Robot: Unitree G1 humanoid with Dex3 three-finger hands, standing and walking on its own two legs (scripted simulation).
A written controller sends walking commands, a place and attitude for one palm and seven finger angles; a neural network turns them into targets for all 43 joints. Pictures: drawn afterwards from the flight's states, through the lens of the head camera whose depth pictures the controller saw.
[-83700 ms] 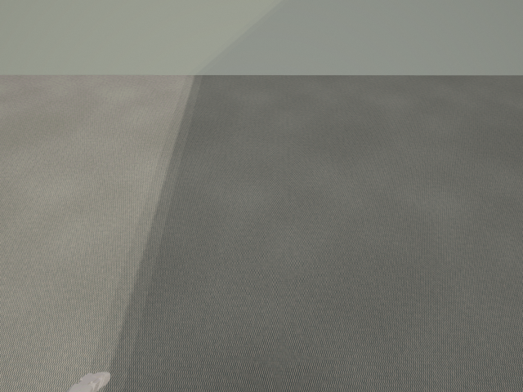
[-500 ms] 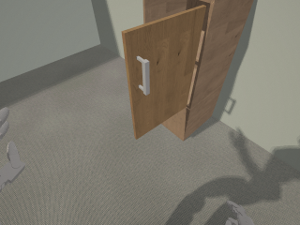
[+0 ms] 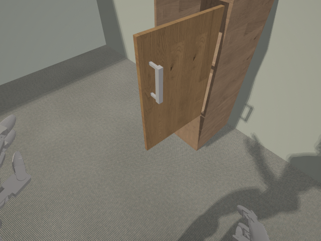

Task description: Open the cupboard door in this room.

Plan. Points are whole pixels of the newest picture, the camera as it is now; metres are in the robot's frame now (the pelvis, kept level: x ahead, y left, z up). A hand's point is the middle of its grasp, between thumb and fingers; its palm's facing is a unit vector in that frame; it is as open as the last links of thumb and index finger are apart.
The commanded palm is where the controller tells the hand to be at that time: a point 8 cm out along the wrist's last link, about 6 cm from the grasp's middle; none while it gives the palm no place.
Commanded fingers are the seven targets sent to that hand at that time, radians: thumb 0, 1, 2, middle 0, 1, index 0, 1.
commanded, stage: let the arm hang, fingers relaxed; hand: left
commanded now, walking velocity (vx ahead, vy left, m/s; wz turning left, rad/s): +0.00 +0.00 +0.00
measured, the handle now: (155, 83) +0.60 +0.06 +0.05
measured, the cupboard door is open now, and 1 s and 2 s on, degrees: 86 86 86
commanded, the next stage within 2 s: look to check the result in 1.12 s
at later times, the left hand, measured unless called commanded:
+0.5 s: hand out of the picture -0.02 +0.19 -0.18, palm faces +0.06 -0.98 -0.20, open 7.1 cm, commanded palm none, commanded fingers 0.00 0.90 0.90 -0.20 -0.30 -0.20 -0.30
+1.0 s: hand out of the picture -0.02 +0.17 -0.17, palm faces +0.07 -0.98 -0.17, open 7.3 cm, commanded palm none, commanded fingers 0.00 0.90 0.90 -0.20 -0.30 -0.20 -0.30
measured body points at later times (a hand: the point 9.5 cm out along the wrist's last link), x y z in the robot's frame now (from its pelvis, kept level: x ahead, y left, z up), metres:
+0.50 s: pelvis -0.02 +0.00 +0.00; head +0.00 +0.01 +0.45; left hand -0.02 +0.24 -0.16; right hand -0.01 -0.24 -0.16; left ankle +0.02 +0.11 -0.74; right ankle +0.02 -0.08 -0.74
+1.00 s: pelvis -0.01 +0.02 +0.00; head -0.01 +0.01 +0.45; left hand -0.02 +0.23 -0.16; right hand -0.03 -0.19 -0.17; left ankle +0.02 +0.11 -0.74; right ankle +0.02 -0.08 -0.74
